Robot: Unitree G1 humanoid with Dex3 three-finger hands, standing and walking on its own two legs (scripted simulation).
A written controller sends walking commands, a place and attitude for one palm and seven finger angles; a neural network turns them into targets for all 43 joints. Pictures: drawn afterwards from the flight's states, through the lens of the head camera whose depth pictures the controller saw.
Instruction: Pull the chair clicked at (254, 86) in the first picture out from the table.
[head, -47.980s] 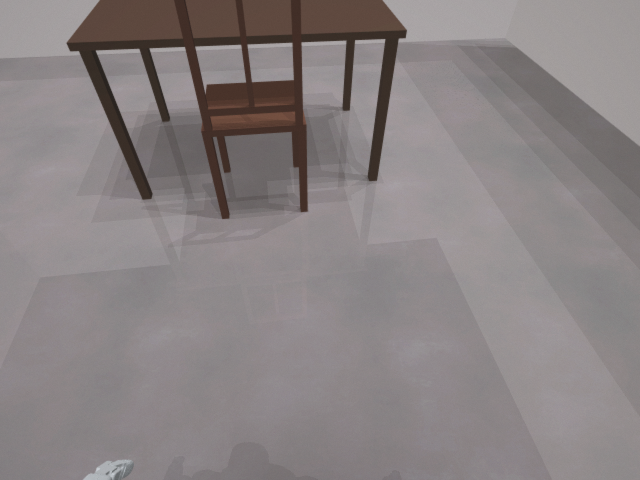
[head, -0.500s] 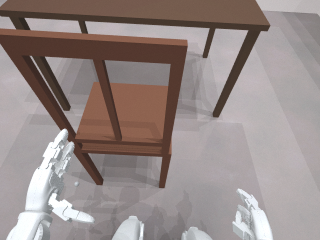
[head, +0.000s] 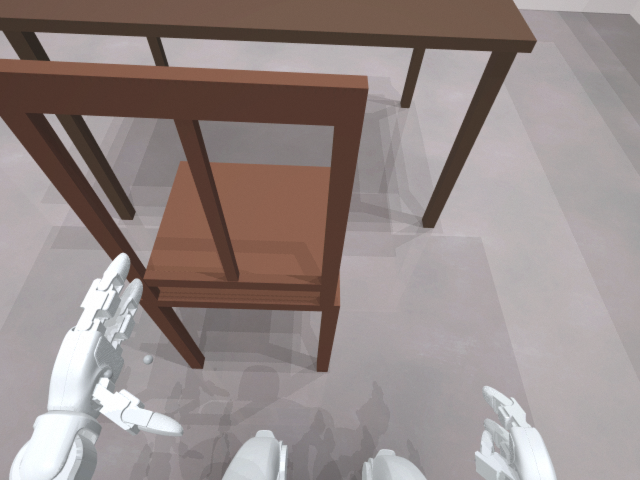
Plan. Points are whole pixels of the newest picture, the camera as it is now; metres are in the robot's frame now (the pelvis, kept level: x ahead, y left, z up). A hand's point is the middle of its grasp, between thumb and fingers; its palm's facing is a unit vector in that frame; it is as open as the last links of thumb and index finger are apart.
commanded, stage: raise the hand toward the chair's back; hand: left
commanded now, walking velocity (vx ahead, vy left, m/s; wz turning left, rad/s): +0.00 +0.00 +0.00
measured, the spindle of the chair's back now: (215, 217) +0.45 +0.17 +0.03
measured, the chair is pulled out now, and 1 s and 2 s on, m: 0.35 0.35 0.35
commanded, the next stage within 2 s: aim the fingers beside a spindle in 0.06 s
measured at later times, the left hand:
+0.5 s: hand (181, 348) +0.26 +0.17 +0.04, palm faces +0.00 -1.00 -0.04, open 16.9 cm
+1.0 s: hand (208, 345) +0.27 +0.15 +0.01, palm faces -0.01 -1.00 -0.04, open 16.9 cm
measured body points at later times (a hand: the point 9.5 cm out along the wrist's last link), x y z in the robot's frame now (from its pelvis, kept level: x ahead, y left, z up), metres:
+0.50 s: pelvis +0.00 -0.01 -0.01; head +0.07 +0.00 +0.44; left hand +0.25 +0.23 +0.04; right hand +0.17 -0.25 -0.09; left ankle +0.04 +0.10 -0.66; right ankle +0.00 -0.12 -0.66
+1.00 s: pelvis -0.01 -0.02 -0.02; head +0.08 -0.02 +0.42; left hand +0.27 +0.20 +0.02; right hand +0.17 -0.26 -0.11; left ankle +0.04 +0.10 -0.66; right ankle +0.00 -0.12 -0.66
